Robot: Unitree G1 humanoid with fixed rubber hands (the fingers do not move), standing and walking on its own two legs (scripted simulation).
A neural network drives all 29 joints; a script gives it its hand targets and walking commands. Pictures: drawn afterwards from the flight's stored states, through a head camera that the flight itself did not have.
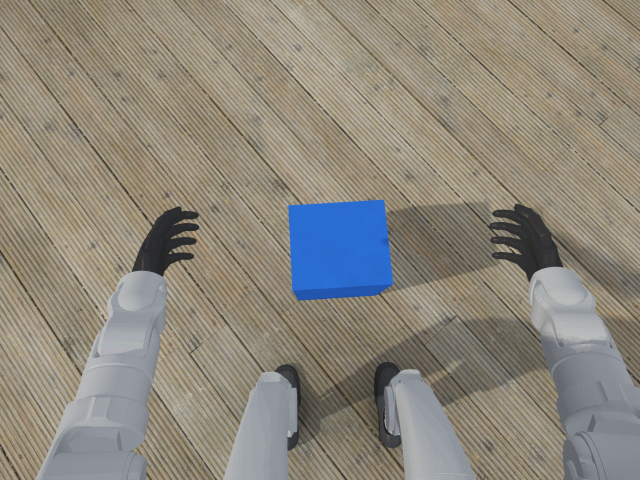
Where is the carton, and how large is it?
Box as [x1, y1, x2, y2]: [288, 200, 392, 300]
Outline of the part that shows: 383,200 288,205 292,290 299,300 375,295 392,284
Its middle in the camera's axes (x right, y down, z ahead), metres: +0.04 +0.04 +0.97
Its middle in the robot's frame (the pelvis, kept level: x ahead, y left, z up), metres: +0.47 -0.02 -0.57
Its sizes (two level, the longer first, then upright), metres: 0.216 0.191 0.259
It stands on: the floor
